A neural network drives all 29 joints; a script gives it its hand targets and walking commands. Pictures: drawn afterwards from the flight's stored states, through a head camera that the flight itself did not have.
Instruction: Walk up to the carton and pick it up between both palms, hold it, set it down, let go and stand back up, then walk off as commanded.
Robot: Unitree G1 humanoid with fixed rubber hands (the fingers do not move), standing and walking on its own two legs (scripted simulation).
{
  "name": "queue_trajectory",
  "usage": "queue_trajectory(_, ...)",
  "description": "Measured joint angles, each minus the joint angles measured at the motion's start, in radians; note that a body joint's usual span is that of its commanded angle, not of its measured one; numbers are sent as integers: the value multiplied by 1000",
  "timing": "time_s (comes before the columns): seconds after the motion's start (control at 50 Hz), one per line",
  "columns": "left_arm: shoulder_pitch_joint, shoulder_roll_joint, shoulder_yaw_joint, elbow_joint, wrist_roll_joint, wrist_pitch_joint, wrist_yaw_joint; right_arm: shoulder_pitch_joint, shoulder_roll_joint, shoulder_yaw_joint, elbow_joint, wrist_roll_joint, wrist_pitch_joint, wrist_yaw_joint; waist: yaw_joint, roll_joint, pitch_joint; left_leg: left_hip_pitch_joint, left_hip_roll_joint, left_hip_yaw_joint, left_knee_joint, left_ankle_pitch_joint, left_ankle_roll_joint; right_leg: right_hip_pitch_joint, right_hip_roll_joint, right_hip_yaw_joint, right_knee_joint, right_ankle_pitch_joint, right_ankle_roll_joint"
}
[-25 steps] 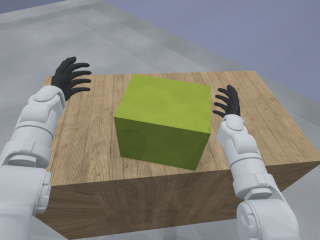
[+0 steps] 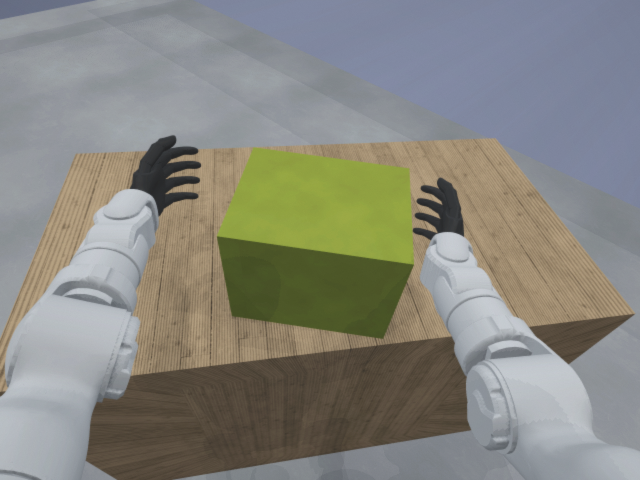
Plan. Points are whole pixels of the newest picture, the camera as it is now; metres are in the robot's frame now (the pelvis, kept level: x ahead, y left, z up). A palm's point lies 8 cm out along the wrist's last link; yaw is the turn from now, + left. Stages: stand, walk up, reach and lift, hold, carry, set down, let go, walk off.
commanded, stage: reach and lift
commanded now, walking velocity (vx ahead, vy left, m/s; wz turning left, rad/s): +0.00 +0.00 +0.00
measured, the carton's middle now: (318, 243) +0.46 -0.04 +0.01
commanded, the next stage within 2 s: none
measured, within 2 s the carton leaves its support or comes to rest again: neither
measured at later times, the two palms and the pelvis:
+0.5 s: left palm (171, 217) +0.47 +0.18 +0.07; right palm (428, 261) +0.38 -0.19 +0.05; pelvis +0.01 +0.02 -0.01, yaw -1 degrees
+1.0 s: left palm (193, 222) +0.46 +0.15 +0.06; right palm (426, 263) +0.38 -0.19 +0.04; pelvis +0.00 +0.02 -0.01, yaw -1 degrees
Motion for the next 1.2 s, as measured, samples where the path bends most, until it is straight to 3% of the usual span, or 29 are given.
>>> queue_trajectory(0.08, 0, -32, 0, 42, 0, -40, 9, 0, 0, 0, 26, 0, -68, 6, -7, 0, -30, -53, 0, 0, 10, 0, 0, -48, 0, 0, 0, 5, 3)
queue_trajectory(0.24, 3, -79, 0, 67, 0, -93, 41, 7, -1, 0, 187, 0, -198, 22, -7, 6, -82, -171, 0, -1, 37, -2, 0, -153, 0, 0, 0, 16, 6)
queue_trajectory(0.44, 4, -89, 0, 67, 18, -131, 63, 21, -1, 0, 192, 4, -309, 32, -7, 27, -124, -278, 1, -2, 70, -8, 0, -245, 0, 0, 0, 28, 12)
queue_trajectory(0.62, 4, -102, 0, 67, 29, -136, 68, 21, -1, 0, 252, 4, -342, 33, -7, 33, -130, -287, 1, -2, 72, -8, 0, -252, 0, 0, 0, 29, 12)
queue_trajectory(0.78, 4, -147, 0, 67, 41, -153, 78, 21, -1, 0, 176, 4, -327, 35, -7, 53, -130, -306, 1, -3, 80, -7, 0, -268, 0, 0, 0, 35, 18)
queue_trajectory(1.2, 4, -161, 0, 67, 76, -158, 102, 22, -1, 0, 152, 4, -301, 35, -7, 52, -141, -330, 1, -3, 92, -7, 8, -286, 0, 0, 0, 41, 22)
